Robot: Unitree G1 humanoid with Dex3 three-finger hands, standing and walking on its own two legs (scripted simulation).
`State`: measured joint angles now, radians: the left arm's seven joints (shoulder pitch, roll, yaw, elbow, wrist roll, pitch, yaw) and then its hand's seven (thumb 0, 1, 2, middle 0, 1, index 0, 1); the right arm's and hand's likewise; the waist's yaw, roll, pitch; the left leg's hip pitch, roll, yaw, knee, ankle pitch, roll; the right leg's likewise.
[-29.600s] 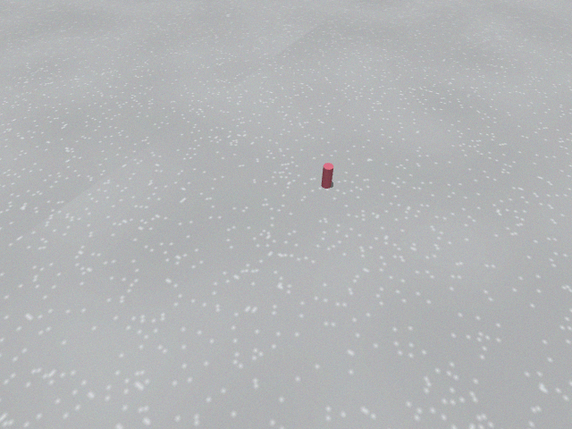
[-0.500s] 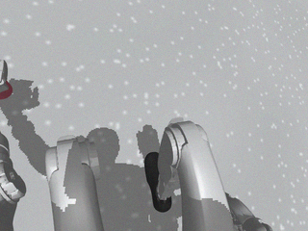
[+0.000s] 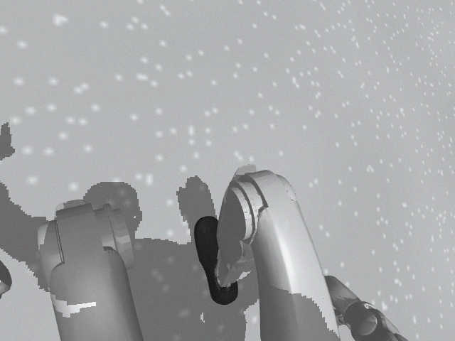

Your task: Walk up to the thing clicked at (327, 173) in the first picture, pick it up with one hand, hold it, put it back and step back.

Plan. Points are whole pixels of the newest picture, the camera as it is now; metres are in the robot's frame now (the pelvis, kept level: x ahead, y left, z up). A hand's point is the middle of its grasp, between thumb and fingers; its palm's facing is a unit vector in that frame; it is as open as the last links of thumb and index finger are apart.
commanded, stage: lower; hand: left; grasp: from above
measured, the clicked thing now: out of the picture +0.46 +0.32 -0.17
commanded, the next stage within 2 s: loosen in 1.00 s
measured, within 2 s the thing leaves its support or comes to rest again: rests again in 1.04 s
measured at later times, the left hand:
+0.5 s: hand out of the picture +0.48 +0.30 -0.17, palm faces +0.47 -0.88 -0.01, open 6.6 cm
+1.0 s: hand out of the picture +0.48 +0.30 -0.19, palm faces +0.47 -0.88 -0.02, open 6.6 cm
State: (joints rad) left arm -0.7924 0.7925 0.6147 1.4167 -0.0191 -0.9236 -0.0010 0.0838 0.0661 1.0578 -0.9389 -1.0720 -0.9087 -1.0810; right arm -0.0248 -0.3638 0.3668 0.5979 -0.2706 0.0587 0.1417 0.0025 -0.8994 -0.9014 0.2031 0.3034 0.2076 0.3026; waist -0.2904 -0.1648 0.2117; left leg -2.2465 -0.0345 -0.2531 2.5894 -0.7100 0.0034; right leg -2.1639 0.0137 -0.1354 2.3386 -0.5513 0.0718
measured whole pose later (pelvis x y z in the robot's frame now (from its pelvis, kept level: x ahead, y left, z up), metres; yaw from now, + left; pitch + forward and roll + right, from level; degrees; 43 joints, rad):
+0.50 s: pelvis -0.01 +0.01 -0.01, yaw -3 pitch +16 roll -18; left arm -0.82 0.94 0.60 1.56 0.00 -1.04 0.08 0.08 0.06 1.06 -0.94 -1.07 -0.91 -1.09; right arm -0.11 -0.38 0.51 0.54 -0.34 0.08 0.14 0.00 -0.89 -0.90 0.20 0.30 0.21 0.30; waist -0.32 -0.25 0.31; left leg -2.22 -0.02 -0.32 2.64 -0.73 0.02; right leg -2.11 0.04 -0.19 2.33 -0.54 0.08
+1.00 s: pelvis -0.01 +0.01 -0.01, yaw -4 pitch +14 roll -20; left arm -0.80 1.01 0.60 1.61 -0.01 -1.10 0.11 0.08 0.06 1.07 -0.94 -1.08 -0.91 -1.09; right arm -0.16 -0.39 0.57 0.51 -0.37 0.09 0.13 0.00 -0.89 -0.90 0.20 0.30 0.21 0.30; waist -0.33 -0.29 0.34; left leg -2.20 -0.01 -0.36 2.66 -0.74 0.02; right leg -2.08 0.05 -0.22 2.31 -0.53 0.08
